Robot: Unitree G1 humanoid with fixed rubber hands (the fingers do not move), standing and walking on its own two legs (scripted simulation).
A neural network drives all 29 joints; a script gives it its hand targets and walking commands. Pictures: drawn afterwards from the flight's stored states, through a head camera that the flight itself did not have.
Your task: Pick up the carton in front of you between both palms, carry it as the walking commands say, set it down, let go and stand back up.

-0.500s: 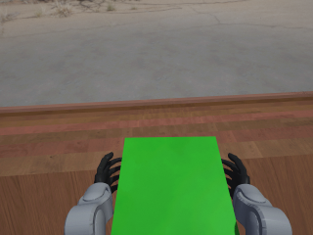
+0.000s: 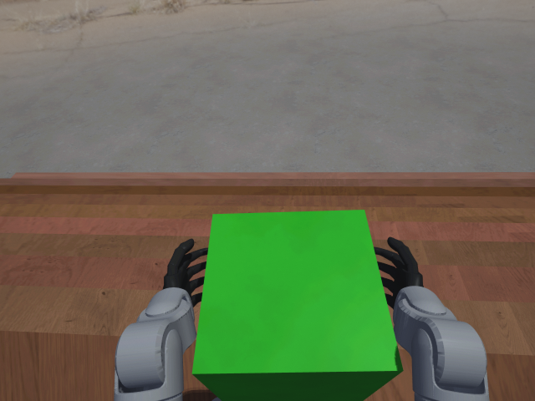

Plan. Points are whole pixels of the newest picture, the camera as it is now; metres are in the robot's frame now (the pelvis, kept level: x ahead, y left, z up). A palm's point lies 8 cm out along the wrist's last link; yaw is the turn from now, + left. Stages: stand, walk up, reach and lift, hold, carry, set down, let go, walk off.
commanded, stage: carry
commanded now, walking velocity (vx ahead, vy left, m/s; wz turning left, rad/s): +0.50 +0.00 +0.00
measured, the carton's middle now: (290, 315) +0.26 +0.01 +0.01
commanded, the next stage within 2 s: none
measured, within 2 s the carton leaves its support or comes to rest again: neither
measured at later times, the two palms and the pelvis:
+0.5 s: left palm (216, 134) +0.67 +0.19 +0.05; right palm (350, 136) +0.65 -0.12 +0.06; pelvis +0.31 +0.05 -0.01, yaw -2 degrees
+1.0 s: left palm (249, 117) +0.98 +0.15 -0.09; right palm (344, 111) +1.01 -0.16 -0.10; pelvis +0.66 -0.03 -0.20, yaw -1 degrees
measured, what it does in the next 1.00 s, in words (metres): goes down: left foot, then right foot 0.15 m lower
